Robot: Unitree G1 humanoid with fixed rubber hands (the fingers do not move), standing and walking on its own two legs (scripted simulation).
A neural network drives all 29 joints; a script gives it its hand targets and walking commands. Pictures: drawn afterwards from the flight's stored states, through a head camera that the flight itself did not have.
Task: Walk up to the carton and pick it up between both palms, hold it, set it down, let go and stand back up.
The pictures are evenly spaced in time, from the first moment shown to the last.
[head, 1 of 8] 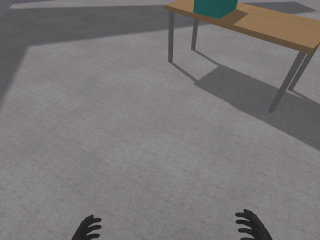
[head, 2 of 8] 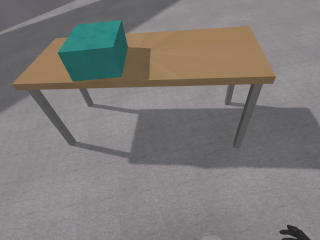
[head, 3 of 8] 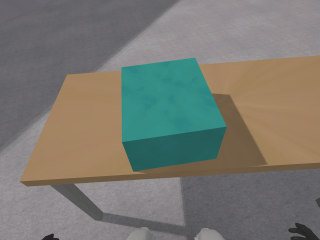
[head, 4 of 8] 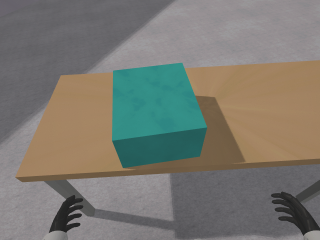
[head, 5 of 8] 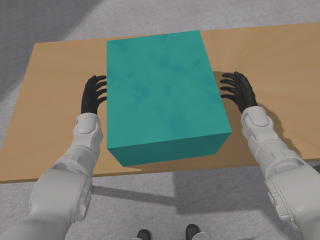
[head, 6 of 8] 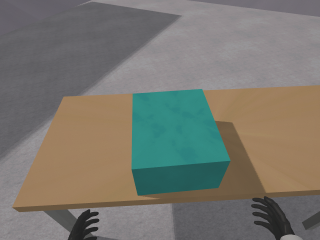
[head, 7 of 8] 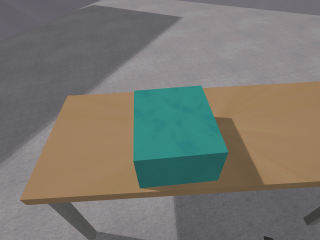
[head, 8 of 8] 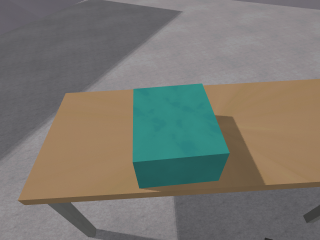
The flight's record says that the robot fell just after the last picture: no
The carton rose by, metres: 0.00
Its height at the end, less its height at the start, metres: +0.00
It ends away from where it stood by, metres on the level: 0.04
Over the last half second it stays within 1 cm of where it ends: yes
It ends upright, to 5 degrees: yes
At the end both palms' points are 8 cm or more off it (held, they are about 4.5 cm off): yes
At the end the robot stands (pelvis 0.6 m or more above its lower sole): yes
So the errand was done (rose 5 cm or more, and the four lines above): no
